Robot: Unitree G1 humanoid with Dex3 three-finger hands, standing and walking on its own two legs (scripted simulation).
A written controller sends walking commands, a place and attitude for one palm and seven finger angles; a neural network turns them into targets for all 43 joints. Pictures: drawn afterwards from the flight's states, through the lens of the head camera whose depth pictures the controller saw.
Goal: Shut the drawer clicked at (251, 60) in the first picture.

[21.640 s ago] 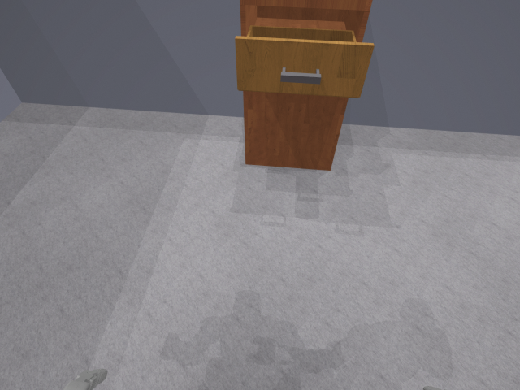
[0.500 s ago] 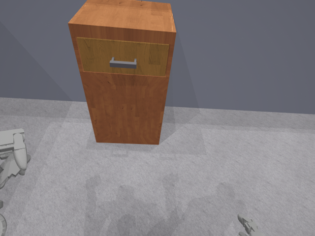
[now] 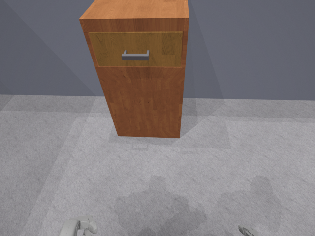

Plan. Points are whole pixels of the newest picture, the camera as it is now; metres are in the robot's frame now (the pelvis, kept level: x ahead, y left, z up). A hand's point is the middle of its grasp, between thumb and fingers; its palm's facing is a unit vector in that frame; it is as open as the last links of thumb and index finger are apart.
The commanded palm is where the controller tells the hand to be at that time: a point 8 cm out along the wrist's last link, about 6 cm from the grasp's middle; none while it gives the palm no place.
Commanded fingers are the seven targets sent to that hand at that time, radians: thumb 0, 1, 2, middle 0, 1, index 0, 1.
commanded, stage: let the arm hang, fingers relaxed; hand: left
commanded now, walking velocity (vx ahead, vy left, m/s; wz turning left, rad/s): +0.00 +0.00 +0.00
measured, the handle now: (136, 54) +0.90 +0.12 -0.01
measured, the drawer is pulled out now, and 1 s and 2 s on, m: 0.00 0.00 0.00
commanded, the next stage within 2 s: look to check the result in 0.88 s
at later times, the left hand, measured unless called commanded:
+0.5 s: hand out of the picture +0.01 +0.18 -0.14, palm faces +0.02 -0.98 -0.20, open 6.6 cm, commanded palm none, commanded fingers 0.00 0.90 0.90 -0.20 -0.30 -0.20 -0.30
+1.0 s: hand out of the picture -0.03 +0.16 -0.14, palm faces +0.01 -0.99 -0.16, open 7.3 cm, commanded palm none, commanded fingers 0.00 0.90 0.90 -0.20 -0.30 -0.20 -0.30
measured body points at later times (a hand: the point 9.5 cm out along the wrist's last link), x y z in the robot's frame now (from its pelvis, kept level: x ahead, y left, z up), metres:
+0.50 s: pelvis +0.00 +0.00 +0.04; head +0.01 +0.00 +0.49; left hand +0.01 +0.23 -0.12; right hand +0.01 -0.22 -0.13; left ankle -0.01 +0.11 -0.71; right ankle +0.00 -0.09 -0.71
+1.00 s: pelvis -0.01 +0.01 +0.04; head +0.00 +0.00 +0.49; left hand -0.03 +0.21 -0.12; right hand -0.07 -0.19 -0.13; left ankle -0.01 +0.11 -0.71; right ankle +0.00 -0.09 -0.71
